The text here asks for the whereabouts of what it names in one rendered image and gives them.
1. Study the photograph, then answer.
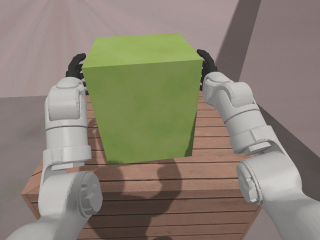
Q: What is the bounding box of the pedestal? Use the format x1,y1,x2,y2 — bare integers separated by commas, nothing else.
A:
20,87,262,240

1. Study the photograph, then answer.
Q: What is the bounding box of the right robot forearm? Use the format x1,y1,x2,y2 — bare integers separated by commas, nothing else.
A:
202,72,302,189

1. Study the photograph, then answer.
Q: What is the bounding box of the left robot forearm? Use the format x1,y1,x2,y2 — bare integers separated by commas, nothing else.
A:
38,77,92,214

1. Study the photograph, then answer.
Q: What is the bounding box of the right robot upper arm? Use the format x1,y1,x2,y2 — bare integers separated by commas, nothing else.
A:
236,150,320,240

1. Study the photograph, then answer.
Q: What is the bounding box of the robot left hand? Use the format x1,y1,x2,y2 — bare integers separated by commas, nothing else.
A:
65,53,89,96

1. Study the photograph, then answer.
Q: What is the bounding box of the robot right hand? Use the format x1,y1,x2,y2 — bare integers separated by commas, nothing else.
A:
196,49,218,91

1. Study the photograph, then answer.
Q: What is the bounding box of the carton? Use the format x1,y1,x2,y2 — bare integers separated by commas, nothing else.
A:
81,33,203,166

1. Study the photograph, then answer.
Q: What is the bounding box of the left robot upper arm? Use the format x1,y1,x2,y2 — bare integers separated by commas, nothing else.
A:
5,171,103,240

